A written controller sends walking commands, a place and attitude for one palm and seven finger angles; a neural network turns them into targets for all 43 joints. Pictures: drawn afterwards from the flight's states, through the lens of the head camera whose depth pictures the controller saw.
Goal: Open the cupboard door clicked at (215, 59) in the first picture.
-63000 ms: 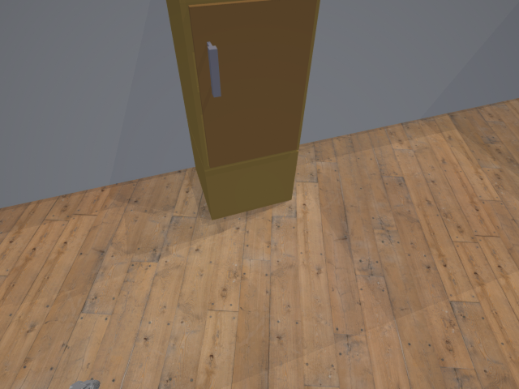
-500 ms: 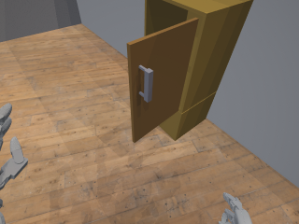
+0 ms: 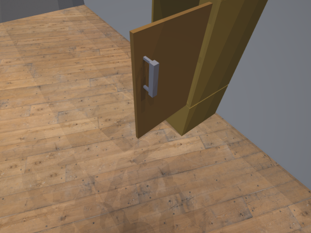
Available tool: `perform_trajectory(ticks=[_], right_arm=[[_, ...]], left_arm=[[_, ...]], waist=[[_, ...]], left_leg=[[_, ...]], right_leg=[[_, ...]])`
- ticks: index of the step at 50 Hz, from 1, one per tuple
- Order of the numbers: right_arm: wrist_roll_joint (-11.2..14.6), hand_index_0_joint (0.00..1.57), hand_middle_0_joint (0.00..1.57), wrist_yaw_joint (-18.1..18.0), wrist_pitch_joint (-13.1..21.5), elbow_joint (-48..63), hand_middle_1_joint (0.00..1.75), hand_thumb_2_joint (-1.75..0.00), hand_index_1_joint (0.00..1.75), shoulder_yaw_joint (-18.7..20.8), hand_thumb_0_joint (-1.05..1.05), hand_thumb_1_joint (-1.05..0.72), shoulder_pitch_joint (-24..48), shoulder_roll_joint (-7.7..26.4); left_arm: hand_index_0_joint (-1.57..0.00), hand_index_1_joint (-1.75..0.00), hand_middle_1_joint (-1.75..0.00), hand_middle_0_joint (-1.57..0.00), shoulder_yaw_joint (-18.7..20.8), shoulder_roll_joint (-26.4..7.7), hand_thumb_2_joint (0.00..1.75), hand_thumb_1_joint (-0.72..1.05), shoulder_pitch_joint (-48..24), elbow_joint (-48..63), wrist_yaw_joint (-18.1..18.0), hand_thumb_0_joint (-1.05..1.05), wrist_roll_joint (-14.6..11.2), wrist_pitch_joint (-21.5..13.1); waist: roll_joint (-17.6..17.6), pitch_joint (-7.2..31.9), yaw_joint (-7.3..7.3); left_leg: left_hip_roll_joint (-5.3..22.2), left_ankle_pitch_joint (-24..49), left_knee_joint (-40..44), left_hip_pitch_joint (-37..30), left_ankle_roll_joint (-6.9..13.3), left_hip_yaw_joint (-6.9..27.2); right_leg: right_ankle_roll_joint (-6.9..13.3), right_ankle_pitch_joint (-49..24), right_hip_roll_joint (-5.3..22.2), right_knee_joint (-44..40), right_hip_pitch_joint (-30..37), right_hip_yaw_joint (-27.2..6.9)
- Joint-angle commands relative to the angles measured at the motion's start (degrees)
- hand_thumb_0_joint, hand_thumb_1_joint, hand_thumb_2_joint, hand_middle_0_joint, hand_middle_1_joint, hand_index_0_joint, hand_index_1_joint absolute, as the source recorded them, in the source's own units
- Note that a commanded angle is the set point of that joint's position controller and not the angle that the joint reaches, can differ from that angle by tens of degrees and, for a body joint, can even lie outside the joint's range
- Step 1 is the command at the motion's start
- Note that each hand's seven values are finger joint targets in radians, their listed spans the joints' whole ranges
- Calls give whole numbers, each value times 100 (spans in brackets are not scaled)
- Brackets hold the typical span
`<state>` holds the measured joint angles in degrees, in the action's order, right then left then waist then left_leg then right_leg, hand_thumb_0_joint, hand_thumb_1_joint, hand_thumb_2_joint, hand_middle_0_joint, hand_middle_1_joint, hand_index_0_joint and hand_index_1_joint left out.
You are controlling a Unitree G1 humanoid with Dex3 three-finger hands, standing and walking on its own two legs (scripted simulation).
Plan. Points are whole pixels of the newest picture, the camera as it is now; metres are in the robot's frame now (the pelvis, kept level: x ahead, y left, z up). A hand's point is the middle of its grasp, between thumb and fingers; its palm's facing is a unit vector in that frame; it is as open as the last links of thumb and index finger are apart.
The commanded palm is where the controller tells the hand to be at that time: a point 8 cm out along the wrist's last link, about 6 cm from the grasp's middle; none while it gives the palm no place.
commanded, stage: let the arm hang, fingers relaxed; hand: left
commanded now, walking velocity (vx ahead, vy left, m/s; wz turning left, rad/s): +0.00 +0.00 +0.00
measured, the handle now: (149, 77) +0.62 +0.06 +0.02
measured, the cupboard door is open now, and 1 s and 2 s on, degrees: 94 94 94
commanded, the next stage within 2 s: look to check the result in 0.64 s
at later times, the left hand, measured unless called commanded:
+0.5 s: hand out of the picture +0.07 +0.18 -0.16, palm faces +0.00 -0.97 -0.24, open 7.3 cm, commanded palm none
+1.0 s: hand out of the picture +0.05 +0.18 -0.17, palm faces +0.00 -0.97 -0.25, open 7.3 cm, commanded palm none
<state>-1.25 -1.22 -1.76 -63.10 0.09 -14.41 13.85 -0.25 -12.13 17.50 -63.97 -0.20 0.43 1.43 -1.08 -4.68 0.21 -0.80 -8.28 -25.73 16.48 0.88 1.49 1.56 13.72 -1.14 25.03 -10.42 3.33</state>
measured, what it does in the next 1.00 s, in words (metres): stands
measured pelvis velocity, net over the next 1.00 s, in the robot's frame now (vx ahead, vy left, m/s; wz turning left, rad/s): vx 0.04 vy -0.01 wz -0.02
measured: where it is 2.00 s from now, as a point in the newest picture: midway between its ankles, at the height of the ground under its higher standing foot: outside the picture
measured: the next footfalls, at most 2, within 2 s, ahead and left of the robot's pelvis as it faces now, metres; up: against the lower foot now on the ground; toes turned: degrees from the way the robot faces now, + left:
none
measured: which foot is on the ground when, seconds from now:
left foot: down 0.00-1.00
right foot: down 0.00-1.00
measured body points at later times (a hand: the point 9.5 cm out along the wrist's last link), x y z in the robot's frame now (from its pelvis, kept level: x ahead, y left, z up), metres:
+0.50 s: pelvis +0.02 -0.01 +0.00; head +0.03 -0.02 +0.45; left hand +0.07 +0.24 -0.14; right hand +0.06 -0.24 -0.16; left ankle +0.06 +0.11 -0.74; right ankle +0.00 -0.10 -0.74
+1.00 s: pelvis +0.04 -0.01 +0.01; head +0.06 -0.02 +0.45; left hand +0.05 +0.24 -0.15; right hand +0.05 -0.26 -0.16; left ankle +0.06 +0.11 -0.74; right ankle +0.00 -0.10 -0.74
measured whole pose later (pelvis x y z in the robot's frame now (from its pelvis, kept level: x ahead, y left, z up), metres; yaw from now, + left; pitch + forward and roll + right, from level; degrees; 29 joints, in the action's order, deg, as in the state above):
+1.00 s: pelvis +0.04 -0.01 +0.01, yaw -1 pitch -2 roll +0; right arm -1.1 -2.1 -0.5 -65.9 0.1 -11.7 11.9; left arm 0.4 -11.8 13.7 -65.9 -1.5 0.1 -0.4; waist 0.8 -3.5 -0.1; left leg -0.3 -9.9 -21.5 10.0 -0.1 0.6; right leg 2.3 14.9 -1.6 20.7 -4.4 2.2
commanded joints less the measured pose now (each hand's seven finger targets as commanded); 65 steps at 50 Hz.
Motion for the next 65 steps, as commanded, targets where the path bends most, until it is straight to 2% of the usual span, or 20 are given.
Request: perform_trajectory(ticks=[1, 3, 6, 7, 11, 12, 14, 19, 28, 31, 33, 39, 45, 47, 50, 52, 55, 65], right_arm=[[38, 20, 20, -60, 160, 208, 30, -90, 30, 156, 0, -90, 117, 690], [37, 20, 20, -69, 150, 125, 30, -90, 30, 154, 0, -90, 39, 652], [39, 20, 20, -67, 147, 58, 30, -90, 30, 153, 0, -90, 6, 612], [36, 20, 20, -66, 149, 41, 30, -90, 30, 150, 0, -90, -12, 596], [33, 20, 20, -61, 162, -15, 30, -90, 30, 143, 0, -90, 49, 529], [30, 20, 20, -61, 163, -23, 30, -90, 30, 132, 0, -90, 52, 511], [27, 20, 20, -54, 175, -42, 30, -90, 30, 119, 0, -90, 67, 482], [19, 20, 20, -51, 212, -49, 30, -90, 30, 114, 0, -90, 188, 451], [14, 20, 20, -67, 247, -41, 30, -90, 30, 117, 0, -90, 251, 420], [15, 20, 20, -80, 249, -32, 30, -90, 30, 121, 0, -90, 240, 442], [13, 20, 20, -85, 247, -40, 30, -90, 30, 115, 0, -90, 221, 435], [27, 20, 20, -104, 258, -47, 30, -90, 30, 118, 0, -90, 182, 493], [36, 20, 20, -108, 222, -50, 30, -90, 30, 123, 0, -90, 211, 539], [31, 20, 20, -104, 222, -72, 30, -90, 30, 119, 0, -90, 189, 507], [40, 20, 20, -108, 221, -41, 30, -90, 30, 139, 0, -90, 230, 605], [36, 20, 20, -105, 220, -66, 30, -90, 30, 122, 0, -90, 216, 561], [43, 20, 20, -108, 231, -50, 30, -90, 30, 128, 0, -90, 259, 607], [36, 20, 20, -106, 237, -22, 30, -90, 30, 139, 0, -90, 354, 649]], left_arm=[[-20, -30, -30, -20, 200, -853, 90, 90, -91, 131, -70, 0, 3, -203], [-20, -30, -30, -20, 189, -831, 90, 90, -66, 53, -83, 0, 0, -196], [-20, -30, -30, -20, 186, -846, 90, 90, -30, -21, -99, 0, -3, -190], [-20, -30, -30, -20, 186, -833, 90, 90, -29, -27, -103, 0, -2, -189], [-20, -30, -30, -20, 176, -774, 90, 90, -45, -41, -128, 0, 0, -201], [-20, -30, -30, -20, 174, -756, 90, 90, -69, -40, -132, 0, 3, -203], [-20, -30, -30, -20, 176, -754, 90, 90, -88, -26, -139, 0, 4, -207], [-20, -30, -30, -20, 192, -735, 90, 90, -195, 41, -155, 0, 7, -234], [-20, -30, -30, -20, 226, -705, 90, 90, -320, 128, -164, 0, 4, -270], [-20, -30, -30, -20, 241, -698, 90, 90, -342, 141, -168, 0, 5, -273], [-20, -30, -30, -20, 235, -676, 90, 90, -326, 133, -165, 0, -2, -264], [-20, -30, -30, -20, 247, -731, 90, 90, -286, 98, -161, 0, -10, -279], [-20, -30, -30, -20, 226, -721, 90, 90, -212, 40, -162, 0, -10, -274], [-20, -30, -30, -20, 215, -728, 90, 90, -219, 28, -161, 0, -14, -270], [-20, -30, -30, -20, 223, -776, 90, 90, -204, 32, -166, 0, -9, -290], [-20, -30, -30, -20, 213, -767, 90, 90, -227, 28, -164, 0, -17, -280], [-20, -30, -30, -20, 231, -798, 90, 90, -199, 23, -165, 0, -9, -289], [-20, -30, -30, -20, 241, -844, 90, 90, -275, 55, -169, 0, -1, -303]], waist=[[304, 292, -70], [174, 208, -74], [170, 105, -68], [47, 137, -60], [-42, 127, -49], [40, 58, -50], [-87, 121, -38], [70, 166, -18], [150, 255, -20], [78, 262, -25], [209, 229, -26], [127, 370, -30], [75, 166, -23], [124, 208, -43], [-17, 292, -40], [113, 242, -49], [27, 277, -24], [55, 238, -23]], left_leg=[[544, -340, 538, -480, 133, 588], [546, -298, 544, -489, 137, 568], [562, -278, 586, -496, 141, 552], [557, -270, 600, -494, 147, 567], [570, -47, 600, -576, 146, 516], [574, 9, 615, -543, 141, 509], [582, 134, 635, -560, 139, 515], [591, 440, 652, -607, 120, 479], [593, 776, 629, -707, 85, 427], [607, 823, 623, -740, 80, 416], [603, 798, 643, -742, 80, 423], [620, 918, 623, -867, 86, 396], [614, 712, 627, -893, 88, 372], [624, 713, 651, -918, 92, 374], [633, 750, 609, -991, 94, 350], [630, 727, 647, -942, 84, 362], [638, 801, 642, -982, 98, 366], [645, 878, 657, -1020, 88, 359]], right_leg=[[251, 511, 716, -875, -319, -760], [248, 527, 709, -893, -333, -757], [242, 541, 709, -883, -361, -704], [232, 532, 698, -879, -311, -726], [204, 343, 709, -850, -304, -688], [192, 269, 708, -842, -293, -695], [167, 122, 709, -806, -197, -671], [133, -273, 732, -767, -53, -683], [106, -795, 752, -796, 152, -690], [106, -880, 745, -801, 196, -655], [116, -812, 736, -821, 204, -664], [129, -1016, 749, -840, 334, -666], [132, -778, 725, -939, 155, -689], [132, -779, 738, -938, 189, -702], [126, -904, 727, -940, 201, -712], [129, -866, 729, -928, 220, -708], [124, -929, 732, -938, 236, -707], [109, -1124, 746, -959, 254, -715]])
